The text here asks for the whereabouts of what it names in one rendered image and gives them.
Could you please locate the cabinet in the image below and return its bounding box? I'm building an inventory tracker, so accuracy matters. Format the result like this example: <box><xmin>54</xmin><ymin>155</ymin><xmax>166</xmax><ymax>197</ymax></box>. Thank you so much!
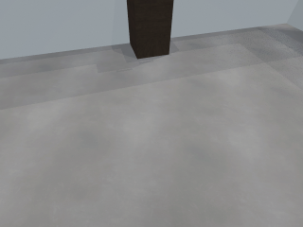
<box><xmin>126</xmin><ymin>0</ymin><xmax>174</xmax><ymax>59</ymax></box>

